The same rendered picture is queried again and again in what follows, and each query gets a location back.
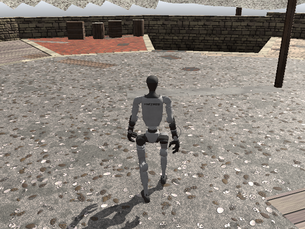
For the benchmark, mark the robot head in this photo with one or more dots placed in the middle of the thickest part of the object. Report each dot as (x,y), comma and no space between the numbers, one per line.
(152,83)

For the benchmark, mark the left robot upper arm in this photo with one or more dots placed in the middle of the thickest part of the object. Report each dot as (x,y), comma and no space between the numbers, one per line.
(135,108)

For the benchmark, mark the right robot upper arm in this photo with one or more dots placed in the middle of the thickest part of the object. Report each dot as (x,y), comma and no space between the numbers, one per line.
(169,109)

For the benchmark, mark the humanoid robot torso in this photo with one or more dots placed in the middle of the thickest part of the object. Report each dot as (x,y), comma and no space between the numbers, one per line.
(152,114)

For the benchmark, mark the robot left forearm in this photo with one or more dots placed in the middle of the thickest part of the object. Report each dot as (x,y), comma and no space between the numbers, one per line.
(131,125)

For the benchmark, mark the robot right forearm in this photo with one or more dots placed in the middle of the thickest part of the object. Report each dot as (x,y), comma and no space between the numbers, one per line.
(173,130)

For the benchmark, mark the right robot hand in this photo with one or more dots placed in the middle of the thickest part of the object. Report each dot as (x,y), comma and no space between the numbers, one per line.
(177,145)

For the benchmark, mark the left robot hand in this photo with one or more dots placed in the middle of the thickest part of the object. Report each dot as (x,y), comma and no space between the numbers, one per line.
(133,134)

